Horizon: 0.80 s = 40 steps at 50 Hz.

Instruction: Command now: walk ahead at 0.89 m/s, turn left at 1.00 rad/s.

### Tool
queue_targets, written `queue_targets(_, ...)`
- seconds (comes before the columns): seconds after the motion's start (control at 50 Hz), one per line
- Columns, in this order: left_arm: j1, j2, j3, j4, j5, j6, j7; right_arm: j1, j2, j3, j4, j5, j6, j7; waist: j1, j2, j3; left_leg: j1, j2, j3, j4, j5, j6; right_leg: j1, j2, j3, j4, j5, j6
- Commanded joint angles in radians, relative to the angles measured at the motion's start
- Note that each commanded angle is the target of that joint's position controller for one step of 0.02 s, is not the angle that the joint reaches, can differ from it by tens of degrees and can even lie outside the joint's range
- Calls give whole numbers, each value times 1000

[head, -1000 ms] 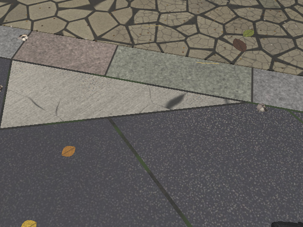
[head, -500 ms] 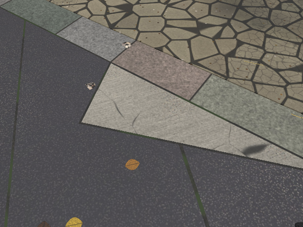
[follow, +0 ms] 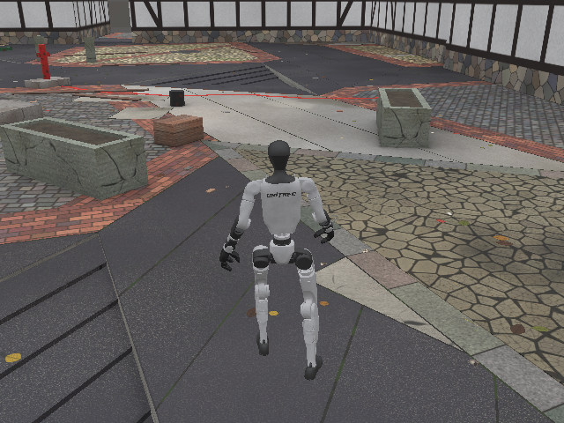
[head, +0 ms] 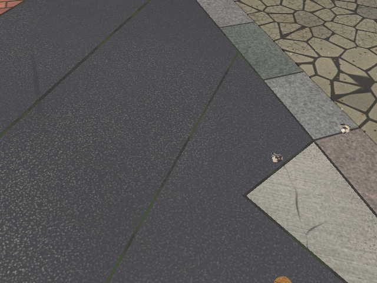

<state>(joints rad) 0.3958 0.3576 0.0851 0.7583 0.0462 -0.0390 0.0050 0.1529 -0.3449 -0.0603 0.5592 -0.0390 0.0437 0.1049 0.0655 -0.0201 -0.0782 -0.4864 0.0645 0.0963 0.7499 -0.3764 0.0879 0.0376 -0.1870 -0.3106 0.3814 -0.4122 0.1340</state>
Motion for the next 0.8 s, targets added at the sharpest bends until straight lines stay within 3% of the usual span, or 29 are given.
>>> queue_targets(0.02,-57,152,24,-45,-7,4,-8,344,-118,-55,84,1,-42,-45,-250,54,-79,580,-193,57,-127,-65,83,-321,-76,-24,529,672,-177)
queue_targets(0.04,-119,-8,-22,-141,5,-6,-25,398,-257,-77,83,19,-46,-61,-242,394,-70,766,114,-480,-348,-389,158,-764,54,16,860,1,-118)
queue_targets(0.06,-307,25,-17,-225,21,-24,-31,378,-281,-75,43,45,-56,-77,-275,365,-45,771,180,-857,-537,-324,212,-1025,165,259,1004,-122,-103)
queue_targets(0.08,-353,63,-14,-238,13,-32,-36,387,-241,-65,74,23,-60,-89,-265,231,12,800,221,-760,-508,-119,209,-1106,109,308,1042,-48,-120)
queue_targets(0.12,-235,60,-27,-168,8,-42,-43,318,-172,-44,77,2,-70,-103,-156,75,51,608,166,-572,-466,-34,167,-963,32,314,916,74,-136)
queue_targets(0.14,-181,56,-31,-141,11,-31,-50,247,-130,-24,68,5,-79,-106,-106,89,73,515,130,-503,-500,-22,147,-893,17,316,866,113,-137)
queue_targets(0.16,-153,58,-31,-115,8,-15,-58,213,-98,-8,65,11,-92,-103,-84,98,88,459,108,-448,-534,32,126,-843,10,309,836,147,-135)
queue_targets(0.2,-186,44,-37,-116,-6,9,-67,222,-94,-2,96,20,-115,-94,-67,89,147,415,85,-347,-595,222,116,-859,23,278,786,215,-135)
queue_targets(0.22,-217,35,-39,-112,-17,17,-67,232,-90,-1,114,22,-123,-88,-72,53,169,430,49,-267,-621,319,90,-881,43,255,762,255,-145)
queue_targets(0.24,-254,12,-50,-134,-26,14,-69,259,-104,-2,127,23,-131,-85,-76,85,197,410,63,-230,-632,455,83,-875,49,259,695,297,-152)
queue_targets(0.28,-319,-5,-62,-148,-42,6,-73,260,-84,6,153,18,-147,-85,-78,57,234,394,42,-97,-664,614,46,-827,95,261,555,390,-177)
queue_targets(0.32,-346,-17,-71,-148,-45,2,-84,258,-80,13,176,20,-163,-93,-72,33,237,402,57,-26,-733,758,11,-721,132,212,408,495,-218)
queue_targets(0.34,-311,-27,-74,-129,-50,1,-85,237,-92,15,180,24,-171,-96,-51,32,209,422,60,17,-725,938,-12,-645,162,187,367,544,-237)
queue_targets(0.38,-270,-15,-75,-111,-30,-4,-74,279,-117,10,219,23,-175,-113,-35,62,159,534,93,17,-598,1393,-34,-521,239,134,304,525,-265)
queue_targets(0.4,-177,9,-66,-77,-18,-5,-66,275,-133,4,228,15,-165,-127,4,88,99,578,98,16,-468,1515,-49,-425,285,127,277,495,-271)
queue_targets(0.42,8,49,-49,-13,-14,-8,-57,254,-150,-3,232,2,-150,-139,81,97,10,577,93,7,-247,1553,-60,-245,332,141,253,482,-273)
queue_targets(0.44,207,74,-33,52,-11,-13,-45,186,-168,-10,227,4,-136,-145,191,92,-46,516,69,23,58,1487,-69,-63,297,196,156,571,-293)
queue_targets(0.46,261,139,-11,42,-89,-19,-24,126,-116,8,195,12,-124,-135,211,-102,-106,326,-60,-26,525,627,-112,153,135,387,159,743,-310)
queue_targets(0.48,176,175,-22,21,-30,-45,-22,344,38,47,180,24,-144,-109,7,-377,-278,-59,-224,-208,913,-269,-155,460,-102,863,236,1124,-483)
queue_targets(0.5,106,136,-5,-13,-8,-46,-22,356,-49,40,208,68,-165,-92,46,-119,-398,-34,-213,-347,939,-174,-115,375,-145,1012,59,907,-547)
queue_targets(0.52,-8,110,-8,-52,-28,-48,-21,259,-89,30,169,88,-167,-92,6,11,-213,-48,-137,-303,845,-122,-98,183,-130,917,-10,683,-532)
queue_targets(0.54,-114,67,-21,-65,-49,-51,-27,173,-81,31,142,76,-165,-98,-44,144,-44,-64,-84,-248,757,-72,-85,-42,-98,838,-74,596,-495)
queue_targets(0.56,-165,35,-35,-74,-47,-56,-31,137,-78,26,143,66,-150,-106,-70,162,43,-40,-49,-224,703,-45,-83,-201,-67,750,-107,648,-472)
queue_targets(0.58,-166,26,-40,-70,-35,-62,-31,153,-72,24,138,61,-133,-109,-91,122,81,12,-22,-219,658,-19,-86,-316,-39,674,-134,737,-461)
queue_targets(0.6,-156,16,-44,-59,-35,-68,-34,167,-56,25,136,54,-119,-116,-100,88,90,40,-6,-210,595,-4,-99,-373,-12,609,-152,812,-456)
queue_targets(0.64,-155,19,-48,-36,-36,-82,-32,171,-15,34,127,40,-104,-131,-113,56,78,75,4,-177,430,43,-126,-431,37,480,-153,993,-445)
queue_targets(0.68,-162,43,-42,-26,-36,-74,-19,127,13,42,110,31,-101,-141,-104,18,33,56,2,-152,240,157,-149,-371,82,396,-123,1096,-415)
queue_targets(0.74,-136,51,-37,-12,-53,-41,-5,35,18,42,104,35,-101,-138,-47,-10,-29,61,-17,-136,12,377,-162,-244,110,345,-83,1014,-352)
queue_targets(0.8,-123,42,-39,8,-51,-11,1,-44,2,32,83,40,-104,-130,-10,-38,-16,50,-20,-147,-104,428,-153,-174,75,381,-52,870,-337)
